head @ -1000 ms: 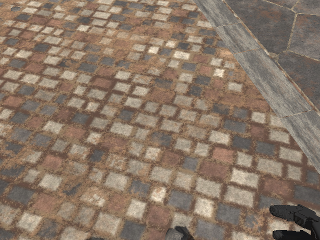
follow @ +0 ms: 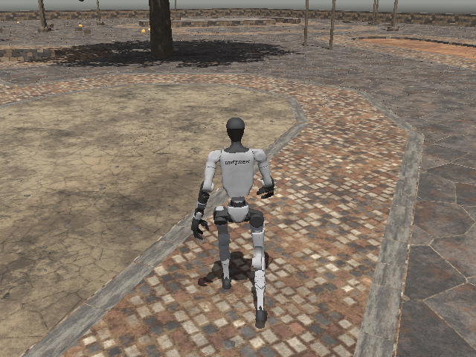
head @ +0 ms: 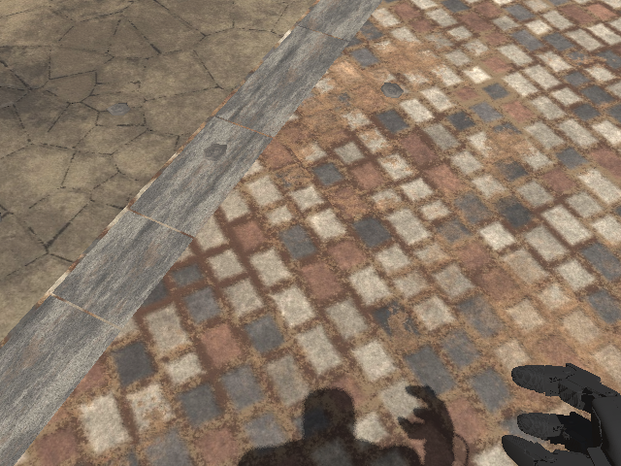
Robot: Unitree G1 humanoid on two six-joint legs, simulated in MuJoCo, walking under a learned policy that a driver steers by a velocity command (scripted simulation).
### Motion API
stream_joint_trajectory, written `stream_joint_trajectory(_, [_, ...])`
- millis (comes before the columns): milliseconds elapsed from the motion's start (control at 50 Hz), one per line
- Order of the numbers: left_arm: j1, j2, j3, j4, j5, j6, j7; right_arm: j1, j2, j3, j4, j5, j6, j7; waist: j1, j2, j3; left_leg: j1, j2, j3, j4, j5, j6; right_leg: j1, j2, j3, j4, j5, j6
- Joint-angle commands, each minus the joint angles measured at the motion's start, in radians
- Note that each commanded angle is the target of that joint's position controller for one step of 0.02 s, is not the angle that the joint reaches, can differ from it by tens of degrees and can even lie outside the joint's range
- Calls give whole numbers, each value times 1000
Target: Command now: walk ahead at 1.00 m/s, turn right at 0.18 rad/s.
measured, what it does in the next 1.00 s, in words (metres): walks ahead, turning right: right foot, then left foot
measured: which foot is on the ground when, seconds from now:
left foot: down 0.00-0.44, up 0.46-0.80, down 0.82-1.00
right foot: up 0.00-0.42, down 0.44-0.82, up 0.84-1.00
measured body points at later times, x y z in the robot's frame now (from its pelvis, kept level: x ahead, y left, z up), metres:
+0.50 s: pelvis +0.45 -0.08 -0.01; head +0.46 -0.09 +0.44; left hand +0.65 +0.15 -0.11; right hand +0.47 -0.37 -0.12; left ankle +0.25 +0.10 -0.57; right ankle +0.56 -0.15 -0.70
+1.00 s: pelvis +0.75 -0.15 +0.03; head +0.77 -0.20 +0.47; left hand +1.09 -0.09 -0.05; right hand +0.66 -0.45 -0.07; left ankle +0.91 -0.17 -0.70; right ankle +0.63 -0.19 -0.61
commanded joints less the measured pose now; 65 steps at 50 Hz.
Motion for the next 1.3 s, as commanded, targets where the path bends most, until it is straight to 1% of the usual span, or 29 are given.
stream_joint_trajectory(20, [-92, 191, 26, -136, -63, -59, -2, 510, -218, -93, 73, -30, -19, -18, -278, 116, -461, 1061, 357, -801, -378, -597, 139, -825, 36, 260, 720, 8, -77])
stream_joint_trajectory(60, [-202, 123, 17, -182, -55, -58, 8, 390, -176, -82, 114, -28, -43, -17, -182, 9, -132, 724, 324, -546, -441, -356, 103, -892, -44, 214, 642, 123, -54])
stream_joint_trajectory(120, [-89, 71, 27, -127, -38, 11, 1, 272, -52, -62, 138, -37, -70, -6, -57, 62, -72, 469, 260, -269, -510, -153, 66, -734, -133, 217, 582, 232, -34])
stream_joint_trajectory(220, [-219, 38, 22, -168, -28, 45, -5, 222, -65, -69, 173, -40, -80, -26, -38, 38, 77, 381, 177, 62, -599, 91, 8, -853, -126, 177, 404, 425, -11])
stream_joint_trajectory(300, [-357, 43, 13, -215, -15, 24, -44, 278, -132, -79, 188, -32, -76, -52, -80, -33, 111, 479, 169, 194, -634, 220, -24, -825, -69, 39, 125, 636, -47])
stream_joint_trajectory(360, [-352, 94, 34, -248, -28, 17, -73, 293, -223, -95, 191, -29, -48, -69, -37, 28, 36, 652, 199, 226, -496, 814, -70, -686, 38, -85, 17, 609, -94])
stream_joint_trajectory(400, [-153, 172, 73, -222, -43, 45, -64, 250, -289, -113, 173, -11, -12, -74, 94, 129, -79, 703, 233, 220, -208, 1262, -70, -473, 119, -128, 78, 425, -134])
stream_joint_trajectory(440, [243, 283, 135, -123, -41, 87, -32, 132, -239, -99, 156, 8, -21, -53, 294, 53, -199, 403, 143, 181, 447, 851, -79, 47, 99, 24, 6, 372, -216])
stream_joint_trajectory(460, [177, 279, 116, -100, -21, 83, -34, 171, -1, -34, 109, -19, -64, -29, 128, -388, -73, 21, -101, 82, 909, -430, -121, 104, 64, 261, -55, 373, -305])
stream_joint_trajectory(480, [44, 234, 85, -187, 29, 36, -38, 307, 19, -7, 32, 23, -108, -17, -22, -446, -286, -237, -150, -179, 1051, -498, -103, 232, -160, 938, -350, -83, -513])
stream_joint_trajectory(500, [17, 169, 82, -231, 26, 13, -41, 177, -127, -26, 22, 32, -134, -14, 46, -204, -215, -226, -92, -238, 932, -393, -43, 142, -190, 1055, -531, -146, -439])
stream_joint_trajectory(520, [-39, 146, 73, -236, 28, -9, -50, 90, -149, -39, 3, 35, -136, -20, -6, 19, -83, -183, -62, -225, 794, -318, -25, -43, -165, 983, -533, -14, -379])
stream_joint_trajectory(560, [-188, 194, 88, -280, 20, -30, -47, 141, -147, -43, 26, -16, -114, -36, -113, 117, -55, -47, -12, -247, 675, -306, -81, -281, -122, 814, -438, 450, -378])
stream_joint_trajectory(600, [-241, 182, 81, -303, 4, -20, -23, 136, -174, -57, 29, -31, -80, -45, -140, 130, -34, 64, 25, -220, 485, -313, -133, -435, -47, 596, -441, 725, -332])
stream_joint_trajectory(660, [-230, 186, 91, -279, -12, 22, 28, -7, -64, -28, -34, -52, -56, -54, -85, 67, -50, 193, -68, -103, 71, -75, -187, -571, 129, 390, -375, 903, -225])
stream_joint_trajectory(780, [-191, 126, 98, -268, -11, 92, 61, -23, -112, -66, -49, -8, -45, -52, -47, -110, -149, 369, -117, -177, -293, 257, -190, -463, 170, 510, -168, 460, -70])
stream_joint_trajectory(820, [-220, 51, 75, -305, 2, 92, 52, 183, -128, -77, 12, -33, -54, -62, -122, -35, -304, 659, 66, -270, -337, 457, -109, -480, 224, 412, 203, 203, -4])
stream_joint_trajectory(840, [-178, -21, 45, -332, 43, 93, 50, 217, -147, -71, -2, -36, -41, -69, -96, 138, -371, 828, 255, -488, -233, 908, -57, -640, 294, 308, 411, -334, 15])
stream_joint_trajectory(860, [56, 65, 53, -349, -8, 93, 20, 198, -196, -77, 15, -58, -32, -63, 43, 368, -516, 919, 548, -890, -264, 625, 188, -761, 202, 314, 658, -306, 46])
stream_joint_trajectory(900, [-121, 222, 96, -311, -15, 123, 14, 57, -69, -59, -51, -46, -6, -80, -42, 103, -318, 695, 355, -615, -333, 124, 145, -812, 93, 237, 716, -88, 106])
stream_joint_trajectory(920, [-194, 213, 93, -319, -4, 136, 28, 58, -81, -53, -45, -45, 10, -81, -54, 29, -275, 575, 272, -543, -362, 71, 98, -764, 90, 209, 692, -30, 111])
stream_joint_trajectory(960, [-251, 136, 66, -348, 7, 134, 34, 73, -119, -57, 3, -46, 22, -71, -41, 27, -164, 391, 188, -428, -400, 153, 85, -686, 87, 193, 538, -34, 92])
stream_joint_trajectory(1020, [-229, 29, 18, -323, 35, 107, 36, 89, -92, -49, 51, -34, 17, -43, -18, 72, -215, 361, 146, -364, -405, 322, 98, -521, 85, 152, 223, -80, 76])
stream_joint_trajectory(1140, [-282, 120, 42, -297, 21, 110, 23, 147, -203, -90, 66, 14, 50, -33, -23, 132, -152, 251, 129, -484, -449, -190, 65, -301, 125, 137, -243, 179, -12])
stream_joint_trajectory(1180, [-256, 197, 64, -298, 52, 110, 31, 169, -159, -81, 60, 19, 47, -41, -12, 34, -157, 46, 54, -400, -369, -368, -33, -137, -37, 257, -281, 157, -112])
stream_joint_trajectory(1200, [-242, 209, 73, -285, 72, 111, 33, 143, -154, -82, 34, 25, 40, -41, -7, -130, -142, -41, -33, -239, -190, -400, -76, -170, -186, 385, -361, 171, -193])
stream_joint_trajectory(1220, [-299, 197, 72, -298, 81, 104, 37, 169, -160, -90, 39, 23, 36, -42, -17, -226, -133, -51, -77, -123, 83, -418, -123, -222, -313, 485, -425, 342, -263])
stream_joint_trajectory(1240, [-349, 150, 57, -315, 78, 91, 45, 215, -190, -108, 59, 14, 44, -45, -46, -179, -135, -47, -36, -126, 283, -429, -155, -261, -323, 448, -416, 485, -266])
stream_joint_trajectory(1300, [-471, 89, 40, -333, 35, 68, 53, 324, -154, -110, 102, 8, 95, -62, -105, -121, -102, -83, 13, -114, 516, -323, -206, -282, -231, 243, -385, 631, -196])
